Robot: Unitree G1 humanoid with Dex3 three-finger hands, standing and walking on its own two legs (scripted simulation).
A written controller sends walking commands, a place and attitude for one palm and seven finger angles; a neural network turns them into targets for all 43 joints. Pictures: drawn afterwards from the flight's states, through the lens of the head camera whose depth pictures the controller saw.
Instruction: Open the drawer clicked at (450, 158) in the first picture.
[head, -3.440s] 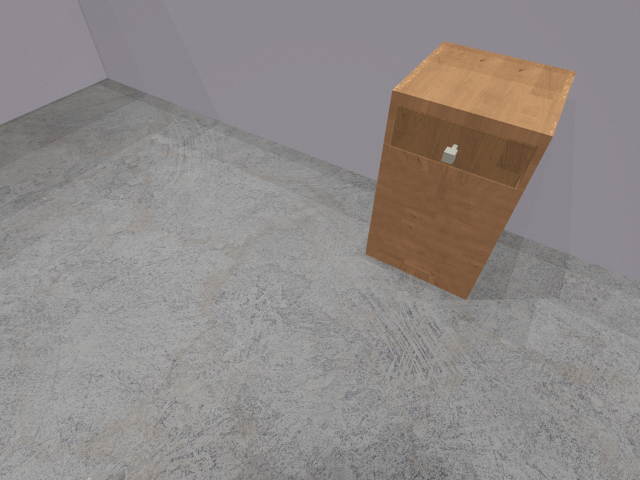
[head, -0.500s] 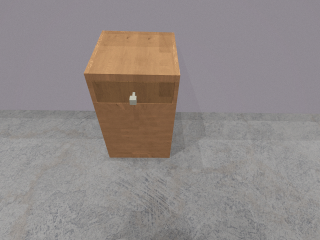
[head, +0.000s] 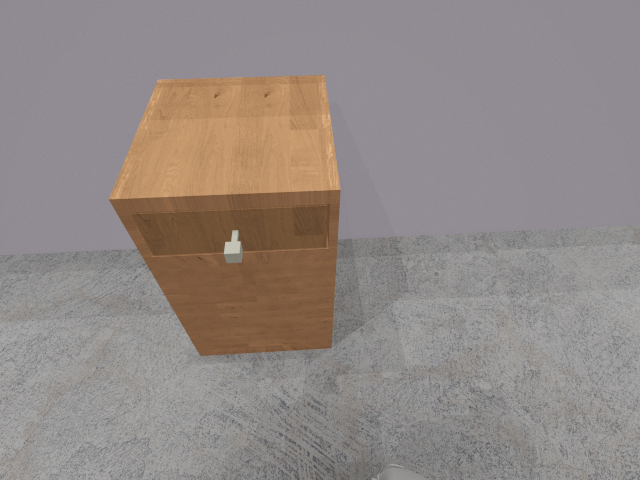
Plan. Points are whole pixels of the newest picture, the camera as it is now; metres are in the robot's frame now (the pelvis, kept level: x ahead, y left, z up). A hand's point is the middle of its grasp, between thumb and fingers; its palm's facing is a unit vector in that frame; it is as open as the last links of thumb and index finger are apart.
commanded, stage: come to a stop and stand still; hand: left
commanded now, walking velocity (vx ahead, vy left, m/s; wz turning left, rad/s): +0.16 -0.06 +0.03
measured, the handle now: (234, 245) +0.57 +0.19 -0.15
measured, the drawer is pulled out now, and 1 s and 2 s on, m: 0.00 0.00 0.00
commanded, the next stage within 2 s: look again from close up in 2.00 s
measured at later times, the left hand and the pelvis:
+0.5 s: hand out of the picture +0.11 +0.19 -0.18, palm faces +0.12 -0.97 -0.20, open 7.3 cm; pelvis +0.07 +0.00 -0.01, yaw +4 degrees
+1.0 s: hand out of the picture +0.06 +0.16 -0.17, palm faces +0.01 -0.98 -0.21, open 7.3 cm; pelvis +0.04 -0.02 +0.01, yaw +1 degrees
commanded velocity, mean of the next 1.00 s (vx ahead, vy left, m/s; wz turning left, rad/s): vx -0.10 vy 0.01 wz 0.00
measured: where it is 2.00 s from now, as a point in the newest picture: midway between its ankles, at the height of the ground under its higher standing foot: outside the picture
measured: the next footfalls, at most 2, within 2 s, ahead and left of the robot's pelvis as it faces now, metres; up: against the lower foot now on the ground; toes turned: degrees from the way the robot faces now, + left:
right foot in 0.04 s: +0.15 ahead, -0.13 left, +0.00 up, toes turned -8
left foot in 0.48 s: +0.12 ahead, +0.09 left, +0.00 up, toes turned +4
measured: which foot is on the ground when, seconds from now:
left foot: down 0.00-0.04, up 0.06-0.46, down 0.48-1.00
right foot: up 0.00-0.02, down 0.04-0.50, up 0.52-0.92, down 0.94-1.00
